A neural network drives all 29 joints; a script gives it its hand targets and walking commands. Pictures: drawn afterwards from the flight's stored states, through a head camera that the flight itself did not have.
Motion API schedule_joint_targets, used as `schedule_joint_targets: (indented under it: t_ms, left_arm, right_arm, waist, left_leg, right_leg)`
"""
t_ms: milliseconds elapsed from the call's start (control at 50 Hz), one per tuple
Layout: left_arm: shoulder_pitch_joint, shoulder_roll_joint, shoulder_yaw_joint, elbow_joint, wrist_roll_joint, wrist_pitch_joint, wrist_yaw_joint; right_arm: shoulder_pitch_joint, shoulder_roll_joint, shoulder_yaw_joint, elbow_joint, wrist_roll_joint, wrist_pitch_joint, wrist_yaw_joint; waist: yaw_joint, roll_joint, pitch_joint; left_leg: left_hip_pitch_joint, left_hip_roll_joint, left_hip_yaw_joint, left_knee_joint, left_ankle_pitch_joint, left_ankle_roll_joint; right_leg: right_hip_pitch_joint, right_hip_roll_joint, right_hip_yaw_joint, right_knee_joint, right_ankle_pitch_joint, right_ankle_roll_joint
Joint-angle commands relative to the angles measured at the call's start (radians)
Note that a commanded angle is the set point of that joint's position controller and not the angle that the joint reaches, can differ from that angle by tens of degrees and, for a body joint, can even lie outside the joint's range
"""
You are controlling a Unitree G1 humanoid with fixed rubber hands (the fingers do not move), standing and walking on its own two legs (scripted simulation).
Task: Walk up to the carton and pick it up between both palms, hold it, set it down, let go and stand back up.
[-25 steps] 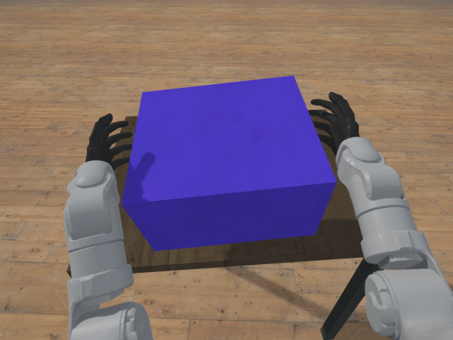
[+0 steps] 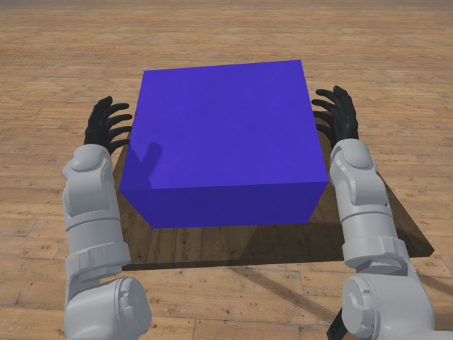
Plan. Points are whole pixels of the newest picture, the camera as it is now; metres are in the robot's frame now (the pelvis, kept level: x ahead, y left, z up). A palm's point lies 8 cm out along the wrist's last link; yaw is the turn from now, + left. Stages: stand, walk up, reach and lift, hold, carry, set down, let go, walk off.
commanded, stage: set down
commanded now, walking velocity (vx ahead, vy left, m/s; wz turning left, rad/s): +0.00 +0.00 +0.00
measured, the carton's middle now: (224, 146) +0.44 +0.00 +0.16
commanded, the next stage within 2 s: none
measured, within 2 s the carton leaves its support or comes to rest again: neither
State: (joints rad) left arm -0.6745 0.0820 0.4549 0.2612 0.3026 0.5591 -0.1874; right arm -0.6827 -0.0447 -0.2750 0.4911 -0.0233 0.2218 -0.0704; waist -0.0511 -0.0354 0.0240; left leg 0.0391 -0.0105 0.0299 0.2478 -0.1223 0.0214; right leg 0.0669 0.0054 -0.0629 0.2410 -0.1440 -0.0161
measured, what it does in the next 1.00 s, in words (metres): stands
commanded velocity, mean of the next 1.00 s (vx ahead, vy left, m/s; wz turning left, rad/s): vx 0.00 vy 0.00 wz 0.00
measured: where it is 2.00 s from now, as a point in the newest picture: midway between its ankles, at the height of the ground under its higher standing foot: outside the picture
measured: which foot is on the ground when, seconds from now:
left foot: down 0.00-1.00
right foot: down 0.00-1.00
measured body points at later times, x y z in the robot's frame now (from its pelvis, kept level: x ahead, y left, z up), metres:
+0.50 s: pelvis +0.02 +0.01 +0.00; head -0.02 +0.04 +0.45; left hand +0.41 +0.20 +0.18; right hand +0.38 -0.20 +0.18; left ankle +0.02 +0.11 -0.75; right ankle +0.01 -0.10 -0.75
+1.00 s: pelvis +0.02 +0.02 +0.00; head +0.00 +0.05 +0.45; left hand +0.45 +0.20 +0.16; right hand +0.38 -0.20 +0.16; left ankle +0.02 +0.11 -0.75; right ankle +0.01 -0.10 -0.75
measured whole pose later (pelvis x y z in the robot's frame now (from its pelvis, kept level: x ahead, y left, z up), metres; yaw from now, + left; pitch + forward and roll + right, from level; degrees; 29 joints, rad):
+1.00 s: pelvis +0.02 +0.02 +0.00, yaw -1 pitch -8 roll -1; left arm -0.74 0.13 0.42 0.56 0.29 0.34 -0.18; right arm -0.57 0.01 -0.32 0.54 -0.08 0.01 -0.13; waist -0.08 -0.06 0.09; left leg 0.04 -0.02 0.05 0.28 -0.17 0.04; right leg 0.08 -0.01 -0.04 0.23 -0.16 0.01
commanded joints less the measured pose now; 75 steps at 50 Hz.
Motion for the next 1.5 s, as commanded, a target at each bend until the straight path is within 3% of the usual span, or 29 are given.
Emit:
schedule_joint_targets:
  t_ms: [0,100,220,360,400,480,640,700,760,880,940,1020,1060,1140,1200,1220,1240,1340,1480]
  left_arm:
    - [-0.478,-0.273,-0.328,-0.039,-0.096,-0.080,-0.141]
    - [-0.479,-0.329,-0.438,-0.079,-0.140,-0.152,-0.111]
    - [-0.450,-0.358,-0.543,-0.167,-0.178,-0.191,-0.072]
    - [-0.412,-0.318,-0.466,-0.115,-0.131,-0.159,-0.093]
    - [-0.415,-0.313,-0.464,-0.115,-0.132,-0.162,-0.097]
    - [-0.431,-0.291,-0.409,-0.037,-0.106,-0.161,-0.118]
    - [-0.529,-0.307,-0.421,0.009,-0.131,-0.217,-0.124]
    - [-0.539,-0.315,-0.429,0.045,-0.130,-0.236,-0.121]
    - [-0.562,-0.303,-0.406,0.092,-0.123,-0.247,-0.131]
    - [-0.565,-0.291,-0.354,0.197,-0.096,-0.261,-0.138]
    - [-0.578,-0.288,-0.337,0.194,-0.090,-0.278,-0.135]
    - [-0.589,-0.286,-0.339,0.189,-0.095,-0.298,-0.135]
    - [-0.604,-0.289,-0.355,0.187,-0.105,-0.315,-0.131]
    - [-0.623,-0.270,-0.344,0.237,-0.097,-0.326,-0.144]
    - [-0.644,-0.286,-0.369,0.201,-0.112,-0.342,-0.142]
    - [-0.596,-0.329,-0.401,0.156,-0.100,-0.328,-0.132]
    - [-0.588,-0.330,-0.400,0.161,-0.098,-0.316,-0.136]
    - [-0.584,-0.277,-0.342,0.200,-0.068,-0.299,-0.157]
    - [-0.627,-0.262,-0.318,0.257,-0.059,-0.331,-0.156]
  right_arm:
    - [-0.487,0.306,0.287,-0.144,0.016,-0.116,0.119]
    - [-0.474,0.311,0.345,-0.187,0.017,-0.216,0.095]
    - [-0.448,0.310,0.456,-0.269,0.065,-0.263,0.084]
    - [-0.422,0.318,0.476,-0.252,0.082,-0.222,0.073]
    - [-0.420,0.323,0.475,-0.265,0.083,-0.223,0.071]
    - [-0.398,0.320,0.420,-0.200,0.053,-0.202,0.065]
    - [-0.437,0.334,0.354,-0.206,-0.004,-0.243,0.068]
    - [-0.436,0.339,0.343,-0.179,-0.021,-0.251,0.064]
    - [-0.418,0.349,0.319,-0.136,-0.037,-0.246,0.058]
    - [-0.441,0.358,0.299,-0.089,-0.052,-0.249,0.059]
    - [-0.454,0.367,0.304,-0.109,-0.053,-0.264,0.061]
    - [-0.450,0.391,0.329,-0.129,-0.051,-0.276,0.054]
    - [-0.442,0.410,0.344,-0.122,-0.054,-0.284,0.051]
    - [-0.408,0.419,0.309,-0.075,-0.077,-0.272,0.039]
    - [-0.425,0.426,0.312,-0.107,-0.077,-0.291,0.033]
    - [-0.462,0.400,0.329,-0.107,-0.077,-0.295,0.055]
    - [-0.456,0.411,0.342,-0.123,-0.071,-0.293,0.057]
    - [-0.411,0.403,0.298,-0.103,-0.093,-0.267,0.054]
    - [-0.420,0.412,0.257,-0.078,-0.124,-0.270,0.060]
  waist:
    - [-0.014,0.010,-0.156]
    - [-0.045,0.044,-0.293]
    - [-0.044,0.075,-0.426]
    - [-0.010,0.043,-0.305]
    - [-0.009,0.046,-0.321]
    - [-0.022,0.031,-0.238]
    - [-0.045,0.044,-0.332]
    - [-0.054,0.059,-0.330]
    - [-0.061,0.050,-0.302]
    - [-0.039,0.038,-0.238]
    - [-0.014,0.042,-0.281]
    - [-0.011,0.034,-0.347]
    - [-0.021,0.037,-0.380]
    - [-0.047,0.055,-0.324]
    - [-0.047,0.081,-0.388]
    - [-0.050,0.070,-0.391]
    - [-0.053,0.060,-0.390]
    - [-0.062,0.043,-0.307]
    - [-0.054,0.067,-0.313]
  left_leg:
    - [0.073,-0.002,0.045,-0.034,-0.029,-0.001]
    - [0.210,0.004,0.032,0.039,0.209,-0.053]
    - [0.278,0.003,0.014,0.111,0.462,-0.095]
    - [0.139,-0.009,0.029,0.066,0.322,-0.066]
    - [0.138,-0.011,0.032,0.066,0.317,-0.064]
    - [0.102,-0.011,0.040,0.031,0.195,-0.047]
    - [0.172,-0.001,0.043,0.043,0.218,-0.064]
    - [0.199,0.003,0.041,0.052,0.256,-0.074]
    - [0.173,0.000,0.045,0.040,0.216,-0.068]
    - [0.129,0.002,0.050,0.021,0.177,-0.062]
    - [0.139,0.004,0.056,0.032,0.227,-0.063]
    - [0.155,-0.001,0.061,0.052,0.282,-0.059]
    - [0.154,-0.003,0.061,0.062,0.310,-0.060]
    - [0.130,-0.005,0.064,0.049,0.258,-0.059]
    - [0.174,0.001,0.057,0.073,0.348,-0.081]
    - [0.221,-0.002,0.070,0.110,0.465,-0.102]
    - [0.215,-0.004,0.069,0.113,0.474,-0.098]
    - [0.118,-0.013,0.078,0.076,0.354,-0.079]
    - [0.120,-0.006,0.079,0.070,0.324,-0.082]
  right_leg:
    - [-0.059,-0.009,-0.048,-0.062,-0.027,0.045]
    - [-0.054,0.013,-0.075,-0.041,0.123,0.042]
    - [-0.005,0.029,-0.077,-0.003,0.322,0.040]
    - [0.043,0.004,-0.050,0.004,0.358,0.057]
    - [0.051,0.002,-0.049,0.010,0.383,0.060]
    - [0.029,-0.006,-0.046,-0.009,0.287,0.062]
    - [-0.012,0.007,-0.072,-0.021,0.220,0.053]
    - [-0.016,0.011,-0.075,-0.020,0.221,0.049]
    - [-0.006,0.005,-0.068,-0.025,0.207,0.053]
    - [-0.009,0.004,-0.063,-0.028,0.162,0.054]
    - [0.002,0.010,-0.065,-0.020,0.186,0.051]
    - [0.037,0.007,-0.057,0.000,0.300,0.062]
    - [0.056,0.004,-0.051,0.012,0.368,0.066]
    - [0.055,-0.006,-0.042,0.007,0.344,0.068]
    - [0.038,0.004,-0.053,0.013,0.379,0.065]
    - [0.076,0.031,-0.065,0.023,0.368,0.052]
    - [0.066,0.031,-0.059,0.013,0.376,0.049]
    - [0.102,0.015,-0.054,0.017,0.370,0.062]
    - [0.071,0.013,-0.057,0.012,0.320,0.060]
